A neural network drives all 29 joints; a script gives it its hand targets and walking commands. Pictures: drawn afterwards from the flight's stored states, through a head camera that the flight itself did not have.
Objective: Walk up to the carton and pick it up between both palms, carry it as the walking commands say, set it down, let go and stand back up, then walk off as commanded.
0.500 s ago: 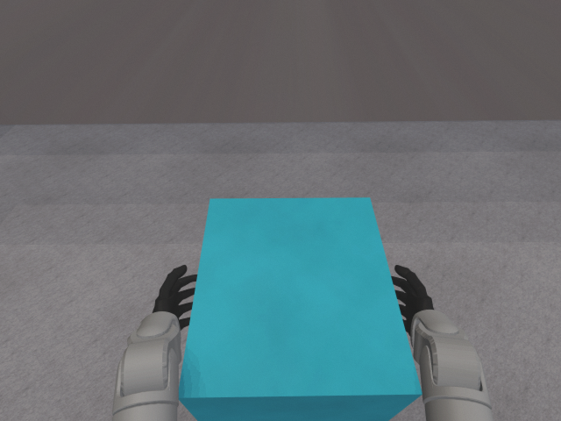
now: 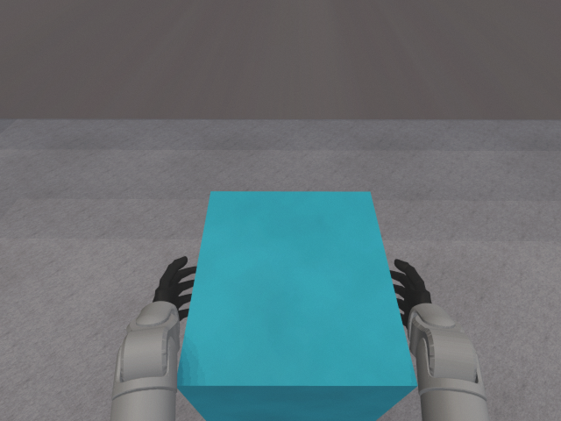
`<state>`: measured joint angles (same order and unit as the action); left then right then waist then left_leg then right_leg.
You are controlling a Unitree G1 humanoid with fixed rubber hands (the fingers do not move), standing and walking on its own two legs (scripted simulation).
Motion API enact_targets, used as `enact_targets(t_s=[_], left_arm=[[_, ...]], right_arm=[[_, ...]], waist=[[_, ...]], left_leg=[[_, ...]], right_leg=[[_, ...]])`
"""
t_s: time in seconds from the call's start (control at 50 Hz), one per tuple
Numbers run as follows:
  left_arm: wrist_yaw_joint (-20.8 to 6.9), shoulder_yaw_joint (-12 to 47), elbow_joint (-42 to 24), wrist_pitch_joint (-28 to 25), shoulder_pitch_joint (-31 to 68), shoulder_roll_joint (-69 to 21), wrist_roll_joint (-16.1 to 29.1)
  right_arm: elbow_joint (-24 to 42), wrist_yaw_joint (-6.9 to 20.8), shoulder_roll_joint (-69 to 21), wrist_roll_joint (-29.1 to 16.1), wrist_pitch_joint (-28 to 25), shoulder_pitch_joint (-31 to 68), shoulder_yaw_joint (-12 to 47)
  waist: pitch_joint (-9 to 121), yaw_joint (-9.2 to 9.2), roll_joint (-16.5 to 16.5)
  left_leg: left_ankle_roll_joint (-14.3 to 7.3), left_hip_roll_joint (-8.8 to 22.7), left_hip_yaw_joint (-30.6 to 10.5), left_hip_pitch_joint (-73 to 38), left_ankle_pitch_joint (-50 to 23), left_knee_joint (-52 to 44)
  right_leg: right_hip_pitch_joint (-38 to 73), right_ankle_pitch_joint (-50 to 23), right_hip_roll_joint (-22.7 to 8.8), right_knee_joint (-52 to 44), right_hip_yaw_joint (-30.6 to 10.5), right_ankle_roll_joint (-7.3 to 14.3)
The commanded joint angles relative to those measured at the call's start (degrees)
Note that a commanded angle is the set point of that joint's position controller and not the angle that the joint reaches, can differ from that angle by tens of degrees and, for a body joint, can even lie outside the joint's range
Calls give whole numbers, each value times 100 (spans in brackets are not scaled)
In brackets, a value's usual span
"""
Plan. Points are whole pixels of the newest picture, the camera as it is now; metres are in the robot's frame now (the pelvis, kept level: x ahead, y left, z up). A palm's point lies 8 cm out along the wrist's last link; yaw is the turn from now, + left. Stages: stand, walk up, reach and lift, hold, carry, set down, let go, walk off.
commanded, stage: hold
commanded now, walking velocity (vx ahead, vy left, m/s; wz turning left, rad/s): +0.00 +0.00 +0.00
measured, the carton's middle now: (290, 310) +0.32 +0.00 -0.03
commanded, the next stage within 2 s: carry in 0.54 s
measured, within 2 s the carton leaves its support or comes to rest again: neither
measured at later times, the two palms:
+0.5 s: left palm (168, 310) +0.28 +0.17 +0.04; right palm (418, 315) +0.27 -0.18 +0.04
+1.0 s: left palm (123, 328) +0.23 +0.21 +0.07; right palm (402, 333) +0.23 -0.14 +0.07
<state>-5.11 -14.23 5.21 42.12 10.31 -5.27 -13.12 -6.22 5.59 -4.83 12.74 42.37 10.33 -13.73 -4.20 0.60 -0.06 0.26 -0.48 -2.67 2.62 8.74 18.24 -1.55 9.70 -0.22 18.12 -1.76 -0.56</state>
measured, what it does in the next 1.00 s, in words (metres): stands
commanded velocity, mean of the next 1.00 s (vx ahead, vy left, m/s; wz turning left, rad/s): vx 0.00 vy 0.10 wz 0.00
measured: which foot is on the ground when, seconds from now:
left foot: down 0.00-0.94, up 0.96-1.00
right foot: down 0.00-1.00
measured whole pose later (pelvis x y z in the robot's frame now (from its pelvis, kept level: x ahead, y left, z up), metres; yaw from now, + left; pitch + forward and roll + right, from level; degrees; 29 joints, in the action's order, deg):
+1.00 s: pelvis -0.01 +0.04 -0.02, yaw -1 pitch +5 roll +0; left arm 1.3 -9.9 -25.2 63.2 0.7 -6.6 -1.8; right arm 27.1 -0.9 -4.3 1.8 64.1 -1.5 -10.4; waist 9.5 -1.2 -0.8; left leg -0.4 -1.6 2.7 29.3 24.6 47.3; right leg -23.5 16.8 -4.0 36.4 4.9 -0.5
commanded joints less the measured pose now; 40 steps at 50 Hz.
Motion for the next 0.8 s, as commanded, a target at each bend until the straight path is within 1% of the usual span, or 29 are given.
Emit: enact_targets(t_s=[0.0, 0.24, 0.5, 0.52, 0.54, 0.58, 0.62, 0.64, 0.66, 0.68, 0.7, 0.72, 0.74, 0.76, 0.78], left_arm=[[-972, 3419, -406, -138, 2619, -4330, 1202], [-891, 3509, -653, -113, 2304, -4244, 1218], [-848, 3508, -795, -130, 2173, -4050, 1216], [-938, 3695, -721, -81, 2635, -4282, 1524], [-922, 3705, -643, -8, 2452, -4430, 1549], [-896, 3917, -834, 126, 2555, -4462, 1669], [-834, 4118, -1109, 303, 2688, -4494, 1813], [-788, 4197, -1270, 420, 2656, -4499, 1889], [-737, 4278, -1455, 546, 2613, -4499, 1970], [-683, 4362, -1666, 681, 2577, -4490, 2050], [-622, 4438, -1891, 823, 2547, -4463, 2115], [-557, 4508, -2106, 972, 2515, -4413, 2166], [-494, 4566, -2294, 1119, 2430, -4352, 2202], [-432, 4613, -2450, 1261, 2351, -4317, 2214], [-369, 4691, -2655, 1388, 2299, -4299, 2242]], right_arm=[[611, 895, -4340, -1238, -244, 2776, 3402], [863, 867, -4209, -1255, -246, 2499, 3534], [983, 800, -4110, -1247, -255, 2350, 3594], [1112, 893, -4493, -1471, -197, 2923, 3821], [1085, 879, -4559, -1551, -110, 2902, 3913], [1102, 860, -4654, -1680, 36, 2903, 4031], [1295, 828, -4703, -1808, 210, 2901, 4147], [1431, 787, -4712, -1883, 327, 2881, 4211], [1584, 742, -4710, -1954, 450, 2846, 4284], [1760, 692, -4703, -2029, 577, 2810, 4367], [1944, 636, -4678, -2101, 707, 2775, 4438], [2103, 575, -4631, -2159, 841, 2725, 4478], [2251, 511, -4541, -2194, 970, 2681, 4472], [2356, 444, -4401, -2195, 1096, 2573, 4432], [2530, 374, -4343, -2238, 1214, 2388, 4446]], waist=[[1430, 9, -6], [1463, 9, -17], [1407, 19, 12], [2261, -62, 259], [2341, -52, 285], [2308, -68, 272], [2286, -85, 416], [2296, -84, 561], [2310, -74, 732], [2318, -57, 856], [2317, -44, 856], [2289, -31, 722], [2275, -58, 261], [2405, -72, -562], [2525, -61, -1089]], left_leg=[[-52, -484, -152, -381, -622, -242], [-17, -480, -171, -519, -1055, -274], [-32, -487, -164, -483, -945, -272], [13, 612, -162, 80, -913, 762], [-48, 603, -281, 324, -936, 951], [-68, 495, -199, 849, -623, 1276], [-43, 376, -116, 1332, -461, 1624], [-43, 284, -23, 1506, -138, 1740], [-45, 208, 66, 1621, 351, 1826], [-58, 159, 127, 1690, 783, 1814], [-87, 153, 154, 1664, 911, 1701], [-139, 193, 105, 1567, 742, 1456], [-236, 394, -173, 1435, -36, 1059], [-449, 896, -801, 1183, -1278, 805], [-726, 1284, -1163, 973, -2318, 650]], right_leg=[[144, -676, 497, -261, -168, 121], [213, -1010, 520, -282, -190, 107], [178, -985, 497, -286, -209, 92], [-369, -973, -734, 565, -120, 129], [-519, -870, -826, 719, -310, 171], [-855, -599, -1043, 710, -609, 279], [-1038, -633, -1288, 771, -953, 492], [-1115, -681, -1414, 765, -1079, 573], [-1202, -794, -1544, 765, -1184, 635], [-1309, -858, -1640, 794, -1255, 666], [-1464, -824, -1640, 876, -1224, 632], [-1674, -647, -1516, 1042, -1046, 519], [-1881, -379, -1198, 1435, -642, 325], [-2167, -110, -679, 2216, -29, 101], [-2412, 641, -300, 2769, 325, -43]])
